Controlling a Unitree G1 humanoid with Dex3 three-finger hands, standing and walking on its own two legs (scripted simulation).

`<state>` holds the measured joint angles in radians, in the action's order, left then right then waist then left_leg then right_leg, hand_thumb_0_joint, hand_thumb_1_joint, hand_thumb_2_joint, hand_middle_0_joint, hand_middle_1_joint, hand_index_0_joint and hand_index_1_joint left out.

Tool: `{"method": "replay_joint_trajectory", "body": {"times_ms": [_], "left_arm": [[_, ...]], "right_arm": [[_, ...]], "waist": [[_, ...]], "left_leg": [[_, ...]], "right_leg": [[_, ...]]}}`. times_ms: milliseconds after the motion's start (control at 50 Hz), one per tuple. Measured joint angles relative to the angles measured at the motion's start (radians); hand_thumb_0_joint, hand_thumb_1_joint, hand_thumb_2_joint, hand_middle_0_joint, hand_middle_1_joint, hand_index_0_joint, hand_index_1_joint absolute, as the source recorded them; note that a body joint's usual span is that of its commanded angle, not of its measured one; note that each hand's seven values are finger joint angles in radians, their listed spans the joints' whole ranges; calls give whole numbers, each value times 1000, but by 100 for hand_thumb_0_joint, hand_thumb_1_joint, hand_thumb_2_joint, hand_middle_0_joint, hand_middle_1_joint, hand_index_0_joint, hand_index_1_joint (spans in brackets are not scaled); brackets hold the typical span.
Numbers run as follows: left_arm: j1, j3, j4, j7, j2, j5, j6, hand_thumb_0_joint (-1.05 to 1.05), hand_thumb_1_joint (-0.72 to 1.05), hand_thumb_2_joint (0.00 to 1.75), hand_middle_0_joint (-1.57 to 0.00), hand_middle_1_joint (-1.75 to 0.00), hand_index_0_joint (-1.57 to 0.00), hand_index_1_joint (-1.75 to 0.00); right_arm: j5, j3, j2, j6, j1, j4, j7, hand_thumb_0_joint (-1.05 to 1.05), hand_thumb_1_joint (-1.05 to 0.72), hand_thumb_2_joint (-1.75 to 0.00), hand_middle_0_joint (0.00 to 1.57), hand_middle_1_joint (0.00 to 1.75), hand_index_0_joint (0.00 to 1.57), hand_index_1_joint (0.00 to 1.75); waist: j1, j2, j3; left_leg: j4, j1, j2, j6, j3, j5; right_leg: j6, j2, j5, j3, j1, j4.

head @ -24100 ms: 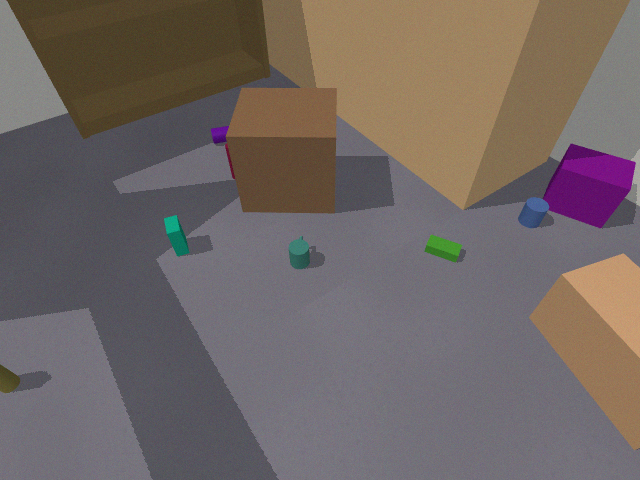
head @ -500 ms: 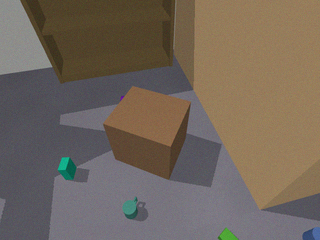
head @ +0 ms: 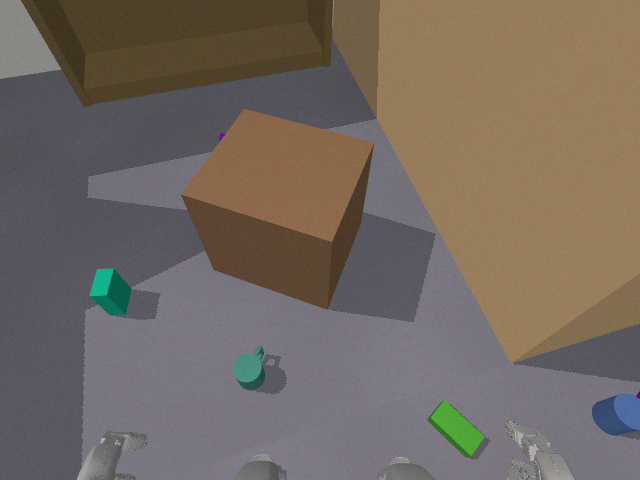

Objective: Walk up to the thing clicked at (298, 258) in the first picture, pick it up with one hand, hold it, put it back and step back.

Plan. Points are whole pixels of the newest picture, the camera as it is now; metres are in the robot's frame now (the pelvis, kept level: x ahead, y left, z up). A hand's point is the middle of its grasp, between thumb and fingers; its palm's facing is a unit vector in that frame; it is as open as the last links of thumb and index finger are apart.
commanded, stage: rise first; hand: left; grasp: from above
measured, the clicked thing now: (252, 366) +0.45 +0.20 -0.68
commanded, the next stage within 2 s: none
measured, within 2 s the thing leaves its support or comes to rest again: neither
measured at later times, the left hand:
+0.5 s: hand out of the picture +0.13 +0.26 -0.20, palm faces -0.19 -0.85 -0.49, open 14.2 cm
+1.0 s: hand (184, 432) +0.24 +0.28 -0.40, palm faces -0.44 -0.41 -0.80, open 14.1 cm
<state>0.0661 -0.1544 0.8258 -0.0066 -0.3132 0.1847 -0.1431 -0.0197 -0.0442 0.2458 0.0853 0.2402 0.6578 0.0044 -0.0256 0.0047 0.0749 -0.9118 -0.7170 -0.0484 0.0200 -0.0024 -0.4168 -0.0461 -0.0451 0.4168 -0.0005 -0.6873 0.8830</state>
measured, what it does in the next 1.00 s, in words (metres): lowers itself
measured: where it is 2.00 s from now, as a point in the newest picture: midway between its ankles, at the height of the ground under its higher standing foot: outside the picture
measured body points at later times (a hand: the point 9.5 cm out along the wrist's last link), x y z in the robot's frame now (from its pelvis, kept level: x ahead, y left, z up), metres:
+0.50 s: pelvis +0.00 +0.00 -0.07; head +0.11 +0.02 +0.37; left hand +0.14 +0.30 -0.17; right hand +0.19 -0.24 -0.16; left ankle +0.02 +0.13 -0.69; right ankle +0.01 -0.15 -0.69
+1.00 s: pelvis -0.06 -0.01 -0.25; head +0.14 +0.00 +0.15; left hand +0.26 +0.30 -0.35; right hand +0.12 -0.28 -0.38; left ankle +0.01 +0.13 -0.69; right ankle +0.01 -0.15 -0.69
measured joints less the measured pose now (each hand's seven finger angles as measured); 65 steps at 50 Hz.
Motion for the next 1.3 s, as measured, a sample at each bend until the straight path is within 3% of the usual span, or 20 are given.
{"method": "replay_joint_trajectory", "body": {"times_ms": [100,240,500,580,660,840,960,1100,1300], "left_arm": [[67,-4,-144,7,5,33,4,0,-49,100,-7,-107,-7,-107],[147,14,-295,6,1,60,-44,0,-55,100,-6,-108,-6,-108],[211,23,-443,17,-5,104,-67,0,-55,98,-6,-108,-6,-108],[204,35,-450,19,-17,137,-57,0,-55,98,-6,-108,-6,-108],[128,33,-355,26,-51,206,2,0,-55,98,-6,-107,-6,-107],[-86,47,-235,92,-118,409,192,0,-52,99,-5,-107,-6,-107],[-289,33,-101,158,-150,548,239,0,-54,101,-6,-106,-6,-107],[-475,28,16,171,-193,647,264,0,-54,103,-8,-104,-7,-106],[-611,35,180,180,-282,791,351,0,-54,105,-7,-104,-7,-105]], "right_arm": [[7,-5,-7,23,-29,-29,10,1,-92,-90,20,30,20,30],[14,7,-22,45,-61,-68,16,1,-91,-90,20,30,20,30],[19,14,-29,72,-76,-113,10,1,-91,-90,20,30,21,30],[17,14,-20,78,-83,-116,4,1,-90,-90,20,30,21,30],[20,11,-6,97,-102,-114,-4,1,-89,-90,21,30,21,30],[24,-15,36,117,-171,-57,-25,1,-87,-89,20,30,21,30],[29,-24,44,92,-200,-7,-42,1,-88,-89,20,29,21,30],[47,-28,32,57,-180,53,-58,1,-88,-89,20,29,20,30],[60,-13,19,6,-112,85,-69,1,-88,-89,20,29,21,30]], "waist": [[9,8,8],[6,-1,22],[2,-6,68],[3,-10,77],[1,-7,92],[-5,-5,109],[-4,-17,89],[3,-23,51],[-42,-15,37]], "left_leg": [[-122,-106,-2,1,-10,-54],[-208,-195,-5,2,-23,-92],[-382,-380,-5,3,-39,-160],[-433,-443,-2,4,-45,-172],[-521,-555,2,5,-49,-190],[-812,-895,9,11,-58,-250],[-983,-1098,12,18,-72,-257],[-1132,-1262,13,25,-95,-239],[-1258,-1381,24,18,-122,-218]], "right_leg": [[-2,1,54,2,-101,118],[-2,4,90,10,-183,194],[-2,5,160,14,-362,366],[-2,3,174,15,-422,418],[-1,1,198,11,-536,513],[-4,3,267,-8,-881,817],[-4,11,279,-15,-1085,993],[-3,25,259,-12,-1248,1140],[-7,34,236,-3,-1351,1248]]}}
